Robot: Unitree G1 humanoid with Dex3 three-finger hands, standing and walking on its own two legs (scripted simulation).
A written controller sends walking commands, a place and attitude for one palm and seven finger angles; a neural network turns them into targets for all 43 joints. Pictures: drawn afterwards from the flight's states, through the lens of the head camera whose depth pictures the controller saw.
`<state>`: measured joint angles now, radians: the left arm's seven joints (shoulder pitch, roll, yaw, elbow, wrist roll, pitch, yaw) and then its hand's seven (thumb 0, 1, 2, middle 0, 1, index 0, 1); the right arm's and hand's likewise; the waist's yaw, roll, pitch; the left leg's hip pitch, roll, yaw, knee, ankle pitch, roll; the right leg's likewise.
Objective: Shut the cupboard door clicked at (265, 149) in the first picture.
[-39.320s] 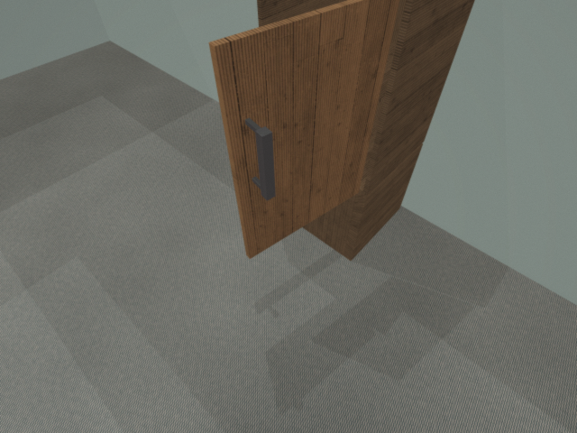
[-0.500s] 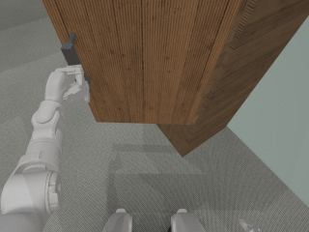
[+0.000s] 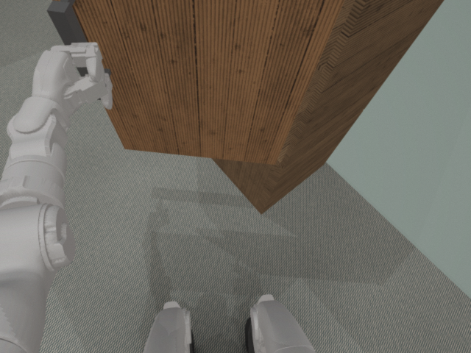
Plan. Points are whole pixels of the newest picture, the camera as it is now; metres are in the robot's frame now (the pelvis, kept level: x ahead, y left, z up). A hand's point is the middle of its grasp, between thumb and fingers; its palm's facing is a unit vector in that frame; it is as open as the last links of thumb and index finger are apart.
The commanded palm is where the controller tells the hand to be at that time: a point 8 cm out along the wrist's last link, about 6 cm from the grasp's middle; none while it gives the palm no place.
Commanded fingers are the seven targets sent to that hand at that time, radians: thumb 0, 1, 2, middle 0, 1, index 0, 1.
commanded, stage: push the door shut along its arc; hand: left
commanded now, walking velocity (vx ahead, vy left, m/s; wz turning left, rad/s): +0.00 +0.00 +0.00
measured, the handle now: (87, 48) +0.60 +0.20 +0.10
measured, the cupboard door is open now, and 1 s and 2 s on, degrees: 46 36 36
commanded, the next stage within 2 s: pull the fist back off the door in 0.78 s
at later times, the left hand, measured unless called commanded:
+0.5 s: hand (126, 58) +0.57 +0.14 +0.11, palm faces -0.29 -0.96 +0.00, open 3.1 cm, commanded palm +0.58 +0.16 +0.11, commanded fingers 0.00 0.90 0.90 -1.30 -1.50 -1.30 -1.50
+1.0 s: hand (147, 35) +0.63 +0.11 +0.11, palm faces -0.09 -0.99 +0.10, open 3.0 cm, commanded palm +0.60 +0.12 +0.11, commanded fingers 0.00 0.90 0.90 -1.30 -1.50 -1.30 -1.50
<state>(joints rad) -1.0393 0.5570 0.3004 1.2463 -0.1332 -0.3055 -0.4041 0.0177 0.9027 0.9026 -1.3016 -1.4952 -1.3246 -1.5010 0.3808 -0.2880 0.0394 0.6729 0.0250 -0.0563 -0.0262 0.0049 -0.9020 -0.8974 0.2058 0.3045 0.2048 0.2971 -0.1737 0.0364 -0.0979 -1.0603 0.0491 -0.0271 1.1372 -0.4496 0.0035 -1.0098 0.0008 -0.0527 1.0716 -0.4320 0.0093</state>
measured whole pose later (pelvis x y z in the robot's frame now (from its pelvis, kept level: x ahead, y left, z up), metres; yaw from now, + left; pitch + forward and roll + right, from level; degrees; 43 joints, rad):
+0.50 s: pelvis +0.00 +0.01 -0.01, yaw -1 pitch +25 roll -5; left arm -1.27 0.63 0.28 1.33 -0.06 -0.23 -0.44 0.02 0.90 0.90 -1.30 -1.50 -1.29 -1.50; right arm 0.39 -0.28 0.06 0.67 0.00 -0.08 -0.02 0.00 -0.90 -0.90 0.21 0.30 0.21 0.30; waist -0.25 0.05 -0.09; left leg -1.17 0.06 -0.03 1.20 -0.47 0.02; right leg -1.11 0.01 -0.05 1.11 -0.44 0.02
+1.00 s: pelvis +0.01 +0.00 -0.02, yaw -3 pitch +30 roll -5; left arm -1.36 0.61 0.44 1.29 -0.01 -0.14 -0.20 0.02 0.80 0.87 -1.30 -1.49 -1.29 -1.50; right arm 0.47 -0.25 0.05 0.63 -0.05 -0.05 0.02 0.00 -0.90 -0.90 0.20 0.30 0.20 0.30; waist -0.28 0.08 -0.09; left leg -1.25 0.08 -0.02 1.23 -0.50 0.01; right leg -1.20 0.03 -0.04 1.14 -0.46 0.02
